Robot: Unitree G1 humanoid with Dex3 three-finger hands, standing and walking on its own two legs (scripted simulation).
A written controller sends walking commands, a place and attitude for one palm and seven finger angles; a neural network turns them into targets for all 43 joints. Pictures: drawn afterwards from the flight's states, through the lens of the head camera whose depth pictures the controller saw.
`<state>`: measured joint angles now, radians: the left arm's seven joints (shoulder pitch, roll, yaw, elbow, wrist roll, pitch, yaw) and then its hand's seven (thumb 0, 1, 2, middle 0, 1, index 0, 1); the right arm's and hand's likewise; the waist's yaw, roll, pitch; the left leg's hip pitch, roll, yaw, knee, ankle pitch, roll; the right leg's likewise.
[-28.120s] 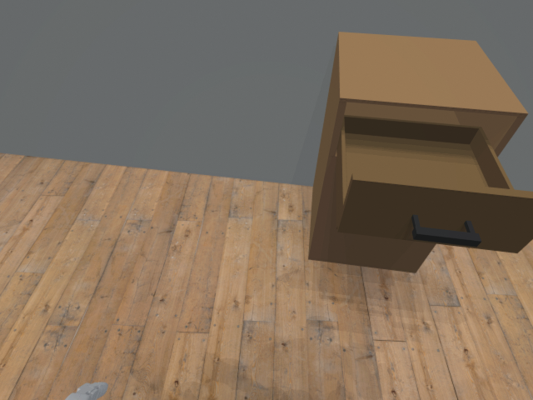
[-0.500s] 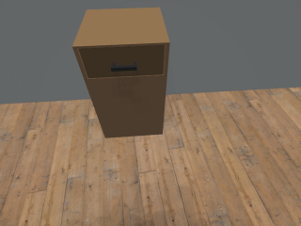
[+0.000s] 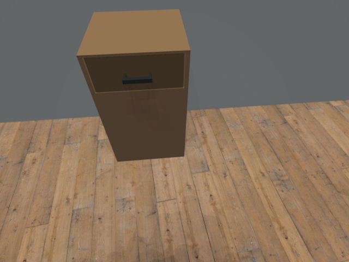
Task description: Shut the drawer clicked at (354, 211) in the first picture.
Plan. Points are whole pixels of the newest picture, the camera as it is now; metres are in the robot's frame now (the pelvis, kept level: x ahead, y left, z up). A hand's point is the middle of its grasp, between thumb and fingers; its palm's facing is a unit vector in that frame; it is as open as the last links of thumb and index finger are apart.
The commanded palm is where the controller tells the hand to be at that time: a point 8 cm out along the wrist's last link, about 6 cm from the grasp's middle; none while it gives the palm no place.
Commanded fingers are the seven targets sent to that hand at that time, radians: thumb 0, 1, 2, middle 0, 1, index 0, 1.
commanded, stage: look to check the result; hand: left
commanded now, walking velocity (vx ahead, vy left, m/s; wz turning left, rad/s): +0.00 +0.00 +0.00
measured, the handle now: (137, 77) +0.83 +0.21 -0.08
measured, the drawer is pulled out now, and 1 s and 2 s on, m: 0.00 0.00 0.00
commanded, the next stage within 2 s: stand and wait in 0.40 s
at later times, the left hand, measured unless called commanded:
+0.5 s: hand out of the picture +0.01 +0.16 -0.17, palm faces +0.04 -0.98 -0.20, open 7.4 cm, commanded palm none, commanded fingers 0.00 0.90 0.90 -0.20 -0.30 -0.20 -0.30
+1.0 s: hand out of the picture +0.02 +0.15 -0.17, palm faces +0.03 -0.98 -0.21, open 7.4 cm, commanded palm none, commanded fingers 0.00 0.90 0.90 -0.20 -0.30 -0.20 -0.30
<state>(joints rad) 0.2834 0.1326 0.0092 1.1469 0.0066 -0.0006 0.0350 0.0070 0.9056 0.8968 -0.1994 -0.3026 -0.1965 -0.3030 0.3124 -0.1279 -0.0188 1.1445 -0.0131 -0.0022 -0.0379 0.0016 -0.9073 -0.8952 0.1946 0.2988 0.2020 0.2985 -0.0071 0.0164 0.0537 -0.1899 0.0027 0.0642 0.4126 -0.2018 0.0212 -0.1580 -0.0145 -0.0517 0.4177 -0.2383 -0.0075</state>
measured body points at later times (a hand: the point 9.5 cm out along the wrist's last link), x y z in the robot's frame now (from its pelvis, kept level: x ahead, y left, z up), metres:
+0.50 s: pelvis +0.01 -0.01 +0.00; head +0.03 -0.02 +0.45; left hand +0.01 +0.21 -0.16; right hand +0.01 -0.23 -0.17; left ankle +0.01 +0.10 -0.74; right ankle -0.01 -0.11 -0.74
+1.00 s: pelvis +0.02 -0.02 +0.00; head +0.03 -0.03 +0.45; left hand +0.02 +0.21 -0.15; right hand +0.01 -0.24 -0.16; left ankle +0.01 +0.10 -0.74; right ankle -0.01 -0.11 -0.74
